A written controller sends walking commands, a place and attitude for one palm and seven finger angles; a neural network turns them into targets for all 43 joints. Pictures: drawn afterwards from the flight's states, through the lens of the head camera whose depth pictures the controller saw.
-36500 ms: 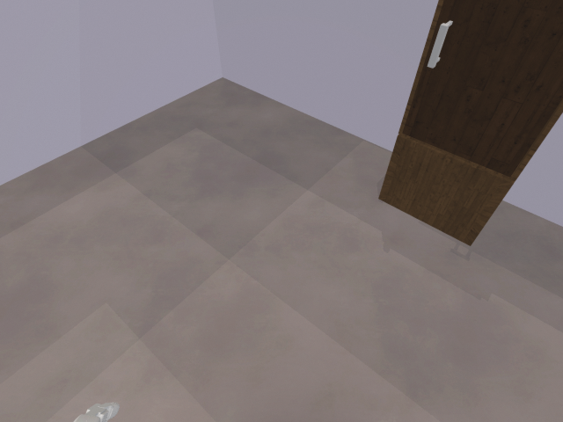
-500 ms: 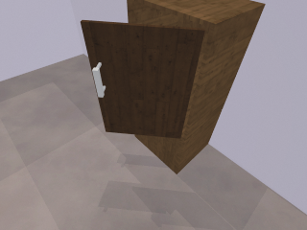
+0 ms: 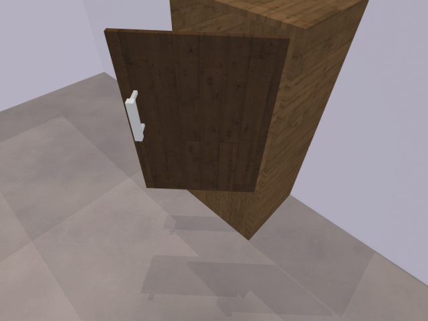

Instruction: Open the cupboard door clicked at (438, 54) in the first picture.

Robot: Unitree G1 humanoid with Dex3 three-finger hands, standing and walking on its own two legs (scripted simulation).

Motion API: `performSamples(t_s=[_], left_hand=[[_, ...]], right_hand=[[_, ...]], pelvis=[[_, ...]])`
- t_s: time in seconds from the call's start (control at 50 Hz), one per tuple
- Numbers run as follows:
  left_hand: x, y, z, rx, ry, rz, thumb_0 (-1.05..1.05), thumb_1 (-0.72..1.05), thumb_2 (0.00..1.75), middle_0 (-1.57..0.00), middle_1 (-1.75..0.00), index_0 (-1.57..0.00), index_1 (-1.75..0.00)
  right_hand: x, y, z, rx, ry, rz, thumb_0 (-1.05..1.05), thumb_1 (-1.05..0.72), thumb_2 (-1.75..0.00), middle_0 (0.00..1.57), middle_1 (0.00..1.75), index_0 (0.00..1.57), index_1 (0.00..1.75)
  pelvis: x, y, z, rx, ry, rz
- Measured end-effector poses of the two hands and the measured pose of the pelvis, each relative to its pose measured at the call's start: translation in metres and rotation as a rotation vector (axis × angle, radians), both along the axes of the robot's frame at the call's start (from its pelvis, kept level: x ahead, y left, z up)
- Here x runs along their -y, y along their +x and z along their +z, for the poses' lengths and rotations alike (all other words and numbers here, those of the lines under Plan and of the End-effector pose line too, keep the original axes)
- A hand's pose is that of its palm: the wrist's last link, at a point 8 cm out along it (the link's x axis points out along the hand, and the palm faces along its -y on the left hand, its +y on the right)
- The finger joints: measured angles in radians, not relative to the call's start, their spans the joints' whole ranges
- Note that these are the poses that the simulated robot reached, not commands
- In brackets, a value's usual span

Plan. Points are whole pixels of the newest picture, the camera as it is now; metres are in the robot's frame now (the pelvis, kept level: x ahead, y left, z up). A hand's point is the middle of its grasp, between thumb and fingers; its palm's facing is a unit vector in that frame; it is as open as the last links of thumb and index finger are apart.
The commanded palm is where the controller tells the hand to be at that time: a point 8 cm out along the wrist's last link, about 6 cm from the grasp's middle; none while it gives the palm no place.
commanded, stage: shuffle to correct the standing spot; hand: left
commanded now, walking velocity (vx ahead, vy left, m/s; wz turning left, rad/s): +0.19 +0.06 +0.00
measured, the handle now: (136, 116) +0.62 +0.24 +0.03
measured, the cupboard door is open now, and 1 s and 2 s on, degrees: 41 41 41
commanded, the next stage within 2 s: come to a stop and stand still in 0.22 s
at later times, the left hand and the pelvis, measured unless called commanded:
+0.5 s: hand out of the picture +0.05 +0.21 -0.20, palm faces +0.11 -0.99 -0.12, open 7.4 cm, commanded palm none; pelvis +0.10 +0.06 -0.02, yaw +2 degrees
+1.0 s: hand out of the picture +0.09 +0.23 -0.16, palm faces +0.02 -0.97 -0.25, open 7.4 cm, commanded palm none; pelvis +0.05 +0.04 +0.00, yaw -1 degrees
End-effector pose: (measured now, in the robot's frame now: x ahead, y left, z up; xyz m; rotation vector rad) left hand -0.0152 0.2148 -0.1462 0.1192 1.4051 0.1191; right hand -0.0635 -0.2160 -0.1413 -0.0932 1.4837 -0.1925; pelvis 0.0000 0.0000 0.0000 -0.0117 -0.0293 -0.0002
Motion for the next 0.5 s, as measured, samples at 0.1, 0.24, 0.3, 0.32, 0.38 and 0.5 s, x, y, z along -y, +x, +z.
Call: performSamples(t_s=[0.1, 0.24, 0.3, 0.32, 0.38, 0.5], left_hand=[[-0.001, 0.032, 0.004, 0.054, 0.031, -0.011, 0.02, 0.94, 0.9, -0.2, -0.3, -0.2, -0.3], [-0.002, 0.045, 0.004, 0.102, 0.046, 0.064, 0.01, 0.93, 0.9, -0.2, -0.3, -0.2, -0.3], [-0.004, 0.04, 0.003, 0.059, 0.027, 0.081, 0.0, 0.92, 0.9, -0.2, -0.3, -0.2, -0.3], [-0.006, 0.039, 0.002, 0.041, 0.018, 0.085, 0.0, 0.92, 0.9, -0.2, -0.3, -0.2, -0.3], [-0.014, 0.038, -0.004, -0.007, -0.01, 0.096, 0.0, 0.91, 0.9, -0.2, -0.3, -0.2, -0.3], [-0.049, 0.056, -0.03, -0.08, -0.038, 0.111, 0.0, 0.91, 0.9, -0.2, -0.3, -0.2, -0.3]], right_hand=[[-0.008, 0.009, -0.006, -0.005, 0.031, -0.022, 0.0, -0.91, -0.9, 0.2, 0.3, 0.2, 0.3], [-0.004, 0.061, -0.012, 0.021, 0.039, 0.024, 0.0, -0.91, -0.9, 0.2, 0.3, 0.2, 0.3], [-0.003, 0.101, -0.006, 0.089, 0.016, 0.043, 0.0, -0.91, -0.9, 0.2, 0.3, 0.2, 0.3], [-0.003, 0.115, -0.004, 0.113, 0.007, 0.049, 0.0, -0.91, -0.9, 0.2, 0.3, 0.2, 0.3], [-0.01, 0.158, 0.002, 0.175, -0.022, 0.077, 0.0, -0.91, -0.9, 0.2, 0.3, 0.2, 0.3], [-0.042, 0.223, 0.0, 0.251, -0.086, 0.138, 0.0, -0.91, -0.9, 0.2, 0.3, 0.2, 0.3]], pelvis=[[0.003, 0.014, -0.001, -0.007, 0.017, -0.009], [0.0, 0.04, -0.004, 0.0, -0.003, 0.012], [-0.009, 0.054, -0.001, -0.001, -0.007, 0.018], [-0.013, 0.058, -0.001, -0.001, -0.008, 0.022], [-0.027, 0.073, -0.003, -0.004, -0.011, 0.031], [-0.063, 0.102, -0.02, 0.001, -0.016, 0.028]])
